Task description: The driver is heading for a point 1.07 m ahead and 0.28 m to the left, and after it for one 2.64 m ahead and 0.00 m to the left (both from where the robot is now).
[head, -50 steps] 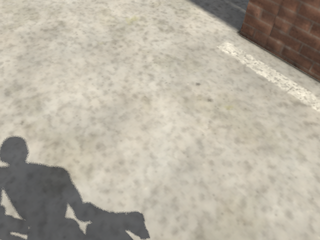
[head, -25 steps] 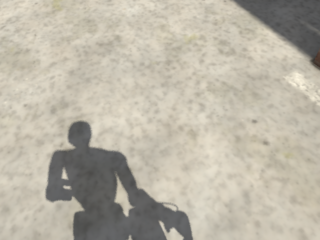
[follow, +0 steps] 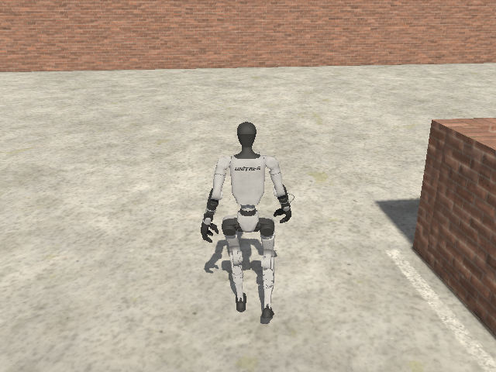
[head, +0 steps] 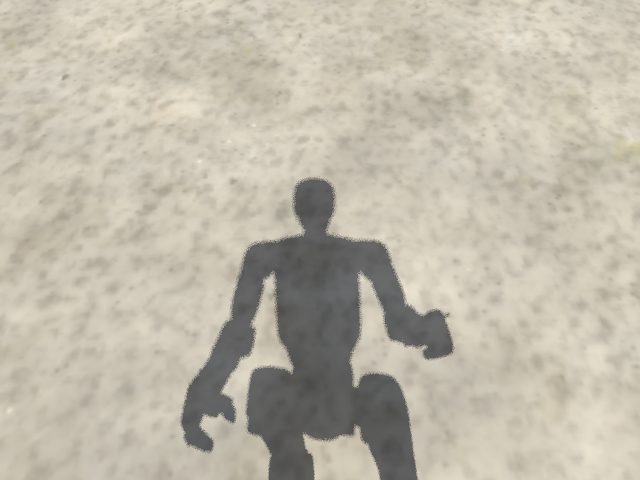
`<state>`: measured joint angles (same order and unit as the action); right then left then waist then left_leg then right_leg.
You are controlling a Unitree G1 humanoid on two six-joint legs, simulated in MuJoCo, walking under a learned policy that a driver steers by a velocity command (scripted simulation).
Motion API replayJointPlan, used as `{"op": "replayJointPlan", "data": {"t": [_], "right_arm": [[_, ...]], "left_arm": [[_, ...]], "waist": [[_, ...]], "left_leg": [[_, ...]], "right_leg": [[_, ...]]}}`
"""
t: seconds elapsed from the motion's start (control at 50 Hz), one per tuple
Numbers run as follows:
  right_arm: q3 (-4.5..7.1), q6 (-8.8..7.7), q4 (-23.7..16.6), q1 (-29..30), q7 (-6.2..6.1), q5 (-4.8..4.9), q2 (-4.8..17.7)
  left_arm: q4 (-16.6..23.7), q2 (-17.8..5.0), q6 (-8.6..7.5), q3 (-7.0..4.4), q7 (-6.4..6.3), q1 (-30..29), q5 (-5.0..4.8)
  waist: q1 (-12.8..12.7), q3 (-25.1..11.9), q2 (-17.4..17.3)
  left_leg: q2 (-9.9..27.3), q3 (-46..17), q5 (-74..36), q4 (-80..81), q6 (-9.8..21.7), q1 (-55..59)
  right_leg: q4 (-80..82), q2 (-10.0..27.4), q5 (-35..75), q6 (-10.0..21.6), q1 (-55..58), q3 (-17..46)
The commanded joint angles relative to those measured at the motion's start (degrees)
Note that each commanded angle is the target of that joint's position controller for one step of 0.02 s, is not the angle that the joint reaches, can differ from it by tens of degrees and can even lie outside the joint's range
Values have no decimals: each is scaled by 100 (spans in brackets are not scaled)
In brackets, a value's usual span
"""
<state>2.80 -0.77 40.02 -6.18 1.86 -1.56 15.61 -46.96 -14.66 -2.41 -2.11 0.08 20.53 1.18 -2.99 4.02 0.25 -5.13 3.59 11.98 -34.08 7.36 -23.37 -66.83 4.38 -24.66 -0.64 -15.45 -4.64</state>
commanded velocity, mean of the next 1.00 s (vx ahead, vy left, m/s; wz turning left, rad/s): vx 0.50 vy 0.00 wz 0.57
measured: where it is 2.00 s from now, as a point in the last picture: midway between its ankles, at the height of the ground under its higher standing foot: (216, 248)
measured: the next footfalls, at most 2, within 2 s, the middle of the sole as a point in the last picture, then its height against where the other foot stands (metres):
right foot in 0.46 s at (383, 476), level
left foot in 0.98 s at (230, 398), level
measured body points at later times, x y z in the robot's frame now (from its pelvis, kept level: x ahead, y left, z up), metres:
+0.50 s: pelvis +0.29 -0.02 +0.00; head +0.32 -0.01 +0.45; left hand +0.44 +0.27 -0.07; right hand +0.35 -0.30 -0.13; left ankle +0.08 +0.04 -0.68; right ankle +0.41 -0.08 -0.72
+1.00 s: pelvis +0.51 +0.10 +0.00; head +0.54 +0.13 +0.44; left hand +0.34 +0.30 -0.14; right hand +0.83 +0.05 -0.08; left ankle +0.56 +0.22 -0.73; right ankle +0.42 -0.09 -0.71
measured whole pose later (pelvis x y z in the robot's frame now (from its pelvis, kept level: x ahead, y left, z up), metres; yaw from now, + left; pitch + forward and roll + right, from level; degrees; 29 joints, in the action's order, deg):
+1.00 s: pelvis +0.51 +0.10 +0.00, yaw +34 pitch +1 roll -1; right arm 1.4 -1.3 38.5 -0.5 3.6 -3.6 14.2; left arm -51.0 -14.6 -2.7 -1.8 -0.3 25.0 0.7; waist -3.9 3.6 0.1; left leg -1.8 4.6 8.0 -32.4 7.5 -26.8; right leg -30.4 5.1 -26.1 -1.2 2.1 -15.5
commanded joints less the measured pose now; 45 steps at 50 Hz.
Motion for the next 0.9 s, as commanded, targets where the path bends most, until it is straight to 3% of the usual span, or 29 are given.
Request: {"op": "replayJointPlan", "data": {"t": [0.02,0.06,0.12,0.22,0.34,0.4,0.42,0.44,0.46,0.48,0.5,0.52,0.54,0.56,0.6,0.68,0.8,0.86,0.9], "right_arm": [[305,-43,47,-1014,-149,115,891],[232,-137,10,-821,-134,155,716],[277,-225,136,-1099,-108,153,859],[291,-241,343,-1776,-125,156,883],[310,-237,471,-2282,-225,90,977],[337,-231,400,-1939,-282,75,1111],[345,-246,362,-1765,-263,69,1167],[336,-277,366,-1657,-211,111,1164],[242,-324,251,-1694,-150,169,836],[133,-304,79,-2270,-170,317,289],[171,-240,180,-2285,-216,86,774],[203,-191,250,-1951,-191,24,839],[182,-162,254,-1667,-137,18,769],[177,-117,248,-1558,-81,0,681],[159,9,251,-1534,19,-51,589],[111,83,2,-901,145,-62,448],[-29,24,-378,289,278,-29,212],[-60,25,-554,759,330,-58,210],[-44,34,-617,858,313,-98,266]], "left_arm": [[692,-719,-156,-138,14,-318,32],[616,-676,47,-137,47,-37,168],[716,-544,168,-125,97,-363,169],[1060,-539,158,-113,109,-1556,142],[1424,-539,36,-32,168,-2533,68],[1351,-694,-27,-69,117,-2049,33],[1189,-824,-53,-126,57,-1520,26],[981,-970,-115,-196,-18,-755,41],[917,-1322,-170,-286,-123,109,154],[959,-1814,-129,-387,-158,263,269],[965,-1502,-59,-363,-119,-35,140],[1012,-996,-44,-247,-101,-423,90],[971,-690,-58,-170,-72,-636,80],[910,-611,-81,-139,-73,-671,86],[734,-614,-181,-137,-53,-536,35],[521,-667,-334,-181,14,-284,-39],[262,-708,-305,-198,12,2,-23],[118,-860,-270,-234,-33,240,-23],[14,-953,-195,-251,-69,378,-17]], "waist": [[349,-523,-21],[80,-576,-167],[118,-451,-162],[536,-148,-313],[852,-84,-405],[516,-163,-529],[275,-383,-523],[-126,-793,-273],[-451,-1570,202],[-136,-2231,1532],[68,-1950,1146],[164,-1123,493],[200,-651,139],[258,-470,322],[344,-354,608],[328,-274,547],[115,-26,479],[4,102,474],[3,102,470]], "left_leg": [[1687,-2424,-1870,1801,929,2256],[1372,-2033,-2283,1961,870,1666],[1159,-1936,-1982,2204,862,1381],[1089,-2181,-1676,2283,683,1821],[1186,-2483,-2554,1768,593,2471],[1214,-2622,-3048,1387,297,2211],[1095,-2581,-3652,921,160,1993],[774,-2338,-3803,-64,11,1724],[422,-2024,-2526,-1555,-119,1030],[-500,-1292,1651,-3193,-316,-667],[-72,-1233,1765,-3811,-270,-1199],[211,-1157,1235,-3846,-285,-1222],[403,-1048,883,-3618,-325,-1106],[544,-980,755,-3412,-359,-984],[642,-854,649,-3297,-413,-795],[777,-770,101,-3073,-458,-1387],[826,-290,-1058,-1356,-489,-1399],[796,33,-883,-632,-338,-1177],[659,213,-445,-318,-174,-1017]], "right_leg": [[-210,285,529,26,-2234,566],[103,299,520,-91,-1680,558],[584,234,981,-220,-1855,462],[1761,124,2017,-283,-2569,525],[2901,-245,2222,-142,-2444,535],[3511,-446,1852,64,-1217,587],[3623,-622,1583,161,-365,509],[3976,-576,1716,297,743,503],[4164,459,714,550,2108,1512],[4678,2076,173,1121,3407,4086],[4956,2109,-296,1255,2850,4922],[5080,1887,-314,1167,2018,4042],[5205,1560,240,1060,1420,3156],[5328,1303,789,927,1094,2512],[5478,1075,1780,862,756,1727],[5702,1107,2747,955,948,921],[5747,887,3193,815,1092,-182],[5683,1038,3417,743,1395,-415],[5384,1132,4118,686,1756,-584]]}}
